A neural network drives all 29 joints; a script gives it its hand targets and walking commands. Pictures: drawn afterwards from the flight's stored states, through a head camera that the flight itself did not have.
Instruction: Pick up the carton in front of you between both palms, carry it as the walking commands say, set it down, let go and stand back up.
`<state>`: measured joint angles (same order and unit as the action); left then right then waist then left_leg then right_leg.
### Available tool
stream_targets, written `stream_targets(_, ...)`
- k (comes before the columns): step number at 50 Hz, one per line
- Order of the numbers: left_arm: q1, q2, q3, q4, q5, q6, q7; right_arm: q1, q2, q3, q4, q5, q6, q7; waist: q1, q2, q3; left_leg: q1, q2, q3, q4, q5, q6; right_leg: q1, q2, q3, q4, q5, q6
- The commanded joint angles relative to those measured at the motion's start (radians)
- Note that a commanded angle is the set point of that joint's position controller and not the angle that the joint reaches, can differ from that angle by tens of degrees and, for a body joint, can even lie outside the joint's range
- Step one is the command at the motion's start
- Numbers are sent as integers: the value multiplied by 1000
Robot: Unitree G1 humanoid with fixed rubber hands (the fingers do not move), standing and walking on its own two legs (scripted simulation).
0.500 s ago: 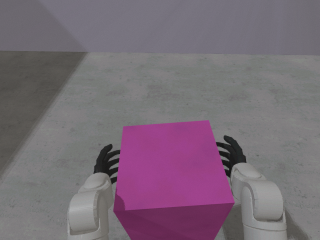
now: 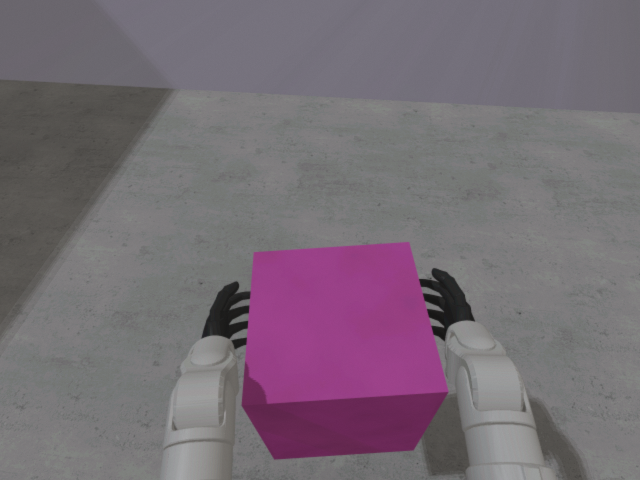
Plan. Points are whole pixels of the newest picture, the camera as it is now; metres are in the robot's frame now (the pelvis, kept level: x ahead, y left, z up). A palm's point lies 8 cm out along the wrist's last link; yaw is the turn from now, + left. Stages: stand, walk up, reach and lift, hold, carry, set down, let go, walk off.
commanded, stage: carry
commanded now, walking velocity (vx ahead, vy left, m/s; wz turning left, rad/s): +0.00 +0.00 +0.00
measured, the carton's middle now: (338, 356) +0.30 +0.00 -0.05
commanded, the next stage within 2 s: none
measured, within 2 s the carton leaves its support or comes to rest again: neither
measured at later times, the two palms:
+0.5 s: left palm (207, 350) +0.28 +0.17 +0.02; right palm (446, 334) +0.29 -0.13 +0.03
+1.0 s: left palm (200, 386) +0.23 +0.17 +0.03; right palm (458, 368) +0.24 -0.13 +0.03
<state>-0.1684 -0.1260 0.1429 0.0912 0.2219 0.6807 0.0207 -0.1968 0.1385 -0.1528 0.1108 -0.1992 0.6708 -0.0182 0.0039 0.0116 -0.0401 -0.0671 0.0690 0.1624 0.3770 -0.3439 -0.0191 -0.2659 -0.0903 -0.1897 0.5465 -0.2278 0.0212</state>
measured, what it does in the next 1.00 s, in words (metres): shifts its weight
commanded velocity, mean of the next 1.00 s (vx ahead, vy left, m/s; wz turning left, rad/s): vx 0.00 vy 0.00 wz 0.00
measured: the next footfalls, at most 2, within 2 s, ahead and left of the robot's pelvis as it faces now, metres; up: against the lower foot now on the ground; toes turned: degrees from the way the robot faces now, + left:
none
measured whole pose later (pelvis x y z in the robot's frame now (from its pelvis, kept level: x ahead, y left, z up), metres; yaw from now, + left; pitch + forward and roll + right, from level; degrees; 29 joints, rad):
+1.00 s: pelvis -0.05 +0.01 -0.01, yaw +1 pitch +1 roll +0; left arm -0.20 -0.14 0.18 0.13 0.23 0.74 0.01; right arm -0.23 0.14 -0.17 0.15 -0.22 0.73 -0.02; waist 0.00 0.01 -0.06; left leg -0.15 0.03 0.16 0.53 -0.40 0.02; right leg -0.35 -0.07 -0.18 0.54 -0.20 -0.02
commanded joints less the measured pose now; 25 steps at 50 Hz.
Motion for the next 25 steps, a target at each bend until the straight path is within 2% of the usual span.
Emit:
stream_targets(1,-449,-757,-616,-144,-258,-55,-152,-360,733,600,-133,239,-46,161,-42,143,-247,399,223,-181,116,1411,99,-285,73,20,131,-177,-20)
stream_targets(2,-438,-797,-638,-174,-280,-43,-157,-367,731,613,-187,241,-35,156,-28,151,-290,353,191,-124,130,1266,112,-203,66,24,-6,-57,-40)
stream_targets(3,-448,-785,-639,-189,-280,-13,-159,-345,763,602,-190,244,-9,156,-21,141,-318,267,186,-97,150,1196,89,-56,26,36,-51,66,-38)
stream_targets(4,-392,-814,-659,-199,-298,5,-164,-334,781,629,-188,261,13,164,-6,104,-343,151,177,-64,197,1064,63,104,24,26,-127,293,-49)
stream_targets(5,-373,-777,-624,-195,-268,20,-166,-350,786,653,-220,260,25,172,9,56,-401,45,113,-17,281,835,30,238,-38,71,-60,585,-84)
stream_targets(6,-359,-743,-574,-167,-224,23,-165,-378,765,626,-222,243,27,171,-2,8,-398,-39,67,-37,251,478,29,273,-103,146,-18,847,-131)
stream_targets(7,-355,-741,-567,-138,-215,21,-171,-330,747,594,-137,226,37,180,-10,-50,-356,-134,28,-52,243,244,9,313,-146,221,-12,996,-166)
stream_targets(8,-335,-724,-541,-113,-189,16,-173,-370,733,631,-180,222,19,178,-1,-135,-385,-165,11,-81,182,96,6,376,-176,210,-6,1000,-176)
stream_targets(9,-350,-736,-531,-91,-187,6,-171,-401,711,615,-177,203,18,174,-2,-145,-338,-190,23,-83,151,67,12,356,-158,194,0,912,-155)
stream_targets(10,-388,-722,-524,-113,-198,-9,-169,-391,735,601,-133,222,18,176,-8,-123,-292,-153,22,-63,40,39,18,290,-136,178,-29,790,-129)
stream_targets(11,-426,-726,-535,-142,-213,-16,-171,-391,756,595,-123,226,10,176,-11,-89,-293,-100,21,-64,25,171,23,258,-122,158,-24,771,-120)
stream_targets(12,-437,-754,-526,-108,-218,-12,-173,-425,738,599,-140,209,8,172,0,-52,-287,-46,45,-85,77,416,23,185,-104,133,8,735,-98)
stream_targets(13,-421,-724,-540,-155,-223,-13,-169,-405,744,604,-123,232,17,169,9,-53,-326,1,68,-83,73,497,18,164,-71,103,12,571,-72)
stream_targets(14,-430,-755,-563,-120,-238,2,-174,-417,750,635,-155,230,14,167,1,-21,-323,41,95,-107,92,626,14,145,-48,83,30,481,-68)
stream_targets(15,-390,-780,-586,-121,-247,7,-173,-379,806,664,-123,259,19,173,0,-48,-366,81,101,-125,116,730,26,115,-48,78,58,457,-74)
stream_targets(16,-408,-774,-565,-104,-236,10,-176,-397,792,645,-150,233,16,176,-3,27,-358,110,112,-95,163,853,20,85,-35,93,62,531,-74)
stream_targets(17,-369,-811,-583,-81,-236,17,-181,-351,792,613,-99,228,34,177,-7,76,-369,72,114,-68,168,815,26,114,-45,85,51,557,-67)
stream_targets(18,-382,-778,-561,-60,-212,23,-184,-333,759,577,-80,188,35,176,-5,46,-348,19,96,-82,158,764,27,147,-49,91,54,627,-82)
stream_targets(19,-430,-792,-602,-119,-243,5,-187,-339,791,575,-103,198,24,176,-12,54,-338,-30,86,-48,168,732,30,149,-68,91,51,655,-75)
stream_targets(20,-474,-769,-588,-155,-239,3,-185,-335,782,528,-69,186,33,179,-9,53,-352,-6,79,-63,155,619,27,152,-65,97,50,591,-71)
stream_targets(21,-408,-755,-531,-86,-219,9,-180,-371,769,558,-99,211,22,178,-2,5,-363,6,75,-74,144,564,28,136,-68,108,33,590,-68)
stream_targets(22,-506,-768,-595,-154,-251,-1,-183,-360,820,554,-57,218,26,188,-7,26,-313,-11,80,-55,121,573,26,137,-59,95,39,546,-65)
stream_targets(23,-477,-793,-588,-104,-236,11,-186,-358,807,544,-39,198,28,187,-13,70,-278,1,112,-90,122,714,12,87,-40,75,40,432,-53)
stream_targets(24,-449,-808,-574,-121,-231,4,-189,-394,796,581,-104,203,26,187,0,56,-315,14,99,-62,120,700,27,93,-44,68,27,410,-47)
stream_targets(25,-479,-802,-582,-110,-240,7,-190,-414,806,577,-89,218,21,187,-4,64,-307,35,110,-75,116,749,38,71,-35,68,30,347,-50)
